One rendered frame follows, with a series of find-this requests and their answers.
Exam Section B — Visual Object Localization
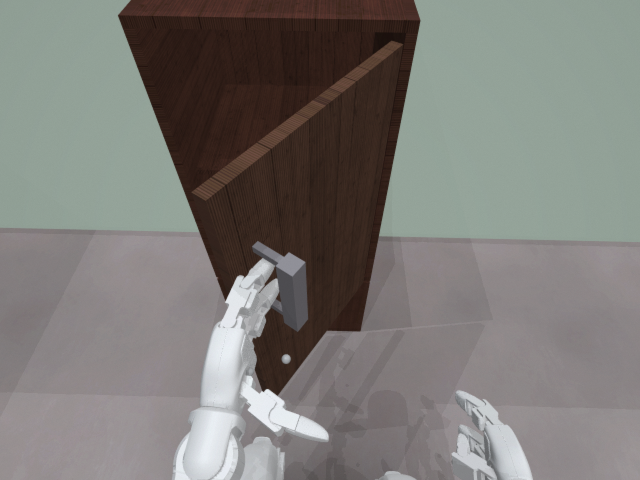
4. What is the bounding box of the cupboard door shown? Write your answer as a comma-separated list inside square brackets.
[191, 41, 403, 396]

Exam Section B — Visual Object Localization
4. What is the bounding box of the robot left forearm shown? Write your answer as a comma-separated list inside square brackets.
[172, 407, 246, 480]

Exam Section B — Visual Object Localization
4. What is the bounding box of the left robot shin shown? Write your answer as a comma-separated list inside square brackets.
[252, 437, 272, 445]

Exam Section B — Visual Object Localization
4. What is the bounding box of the left robot hand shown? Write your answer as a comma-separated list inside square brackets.
[200, 258, 329, 442]

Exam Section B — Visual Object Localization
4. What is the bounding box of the robot left thigh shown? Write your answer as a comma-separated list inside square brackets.
[240, 443, 285, 480]

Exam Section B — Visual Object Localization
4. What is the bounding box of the handle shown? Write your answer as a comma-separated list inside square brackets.
[252, 241, 308, 332]

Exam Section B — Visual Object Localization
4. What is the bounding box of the right robot hand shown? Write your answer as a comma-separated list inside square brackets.
[452, 390, 533, 480]

